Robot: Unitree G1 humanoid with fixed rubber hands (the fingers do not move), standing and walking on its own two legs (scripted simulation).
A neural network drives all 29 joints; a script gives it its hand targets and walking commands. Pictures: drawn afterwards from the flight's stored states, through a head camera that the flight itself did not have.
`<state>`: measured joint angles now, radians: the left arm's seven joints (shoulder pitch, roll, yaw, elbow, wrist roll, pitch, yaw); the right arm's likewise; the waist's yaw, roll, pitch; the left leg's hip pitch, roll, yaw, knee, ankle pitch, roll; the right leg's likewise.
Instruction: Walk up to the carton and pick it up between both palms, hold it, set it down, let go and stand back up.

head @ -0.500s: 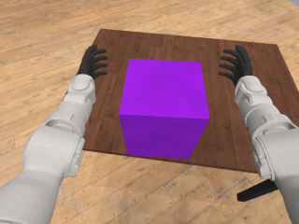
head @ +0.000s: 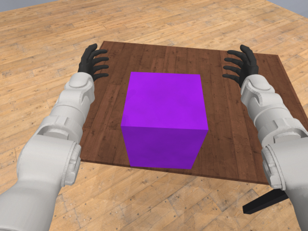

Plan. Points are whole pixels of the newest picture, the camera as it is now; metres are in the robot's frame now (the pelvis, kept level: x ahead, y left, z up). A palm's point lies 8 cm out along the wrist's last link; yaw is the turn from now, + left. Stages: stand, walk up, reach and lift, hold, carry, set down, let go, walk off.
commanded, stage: set down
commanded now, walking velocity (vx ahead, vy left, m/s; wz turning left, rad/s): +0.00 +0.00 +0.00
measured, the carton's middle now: (162, 123) +0.45 +0.00 -0.03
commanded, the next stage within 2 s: none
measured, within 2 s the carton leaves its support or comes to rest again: neither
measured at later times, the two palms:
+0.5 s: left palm (87, 111) +0.41 +0.20 +0.09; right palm (244, 115) +0.40 -0.20 +0.09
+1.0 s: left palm (85, 147) +0.34 +0.21 +0.02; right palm (240, 153) +0.33 -0.20 +0.01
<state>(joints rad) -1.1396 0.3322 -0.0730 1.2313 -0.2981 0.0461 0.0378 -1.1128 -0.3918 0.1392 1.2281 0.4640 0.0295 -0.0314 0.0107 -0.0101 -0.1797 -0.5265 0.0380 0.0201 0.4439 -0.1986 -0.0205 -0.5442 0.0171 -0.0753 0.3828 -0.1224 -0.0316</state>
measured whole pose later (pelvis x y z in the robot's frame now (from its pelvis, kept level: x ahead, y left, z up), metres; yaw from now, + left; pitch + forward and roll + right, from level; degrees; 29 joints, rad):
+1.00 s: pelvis +0.00 +0.01 +0.00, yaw +0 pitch +7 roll +0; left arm -0.47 0.21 0.00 1.05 -0.20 -0.36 0.03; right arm -0.44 -0.24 0.07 1.03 0.33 -0.33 -0.02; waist 0.00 0.00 -0.10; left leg -0.38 0.03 0.03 0.51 -0.25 -0.01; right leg -0.41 0.00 -0.07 0.47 -0.19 -0.02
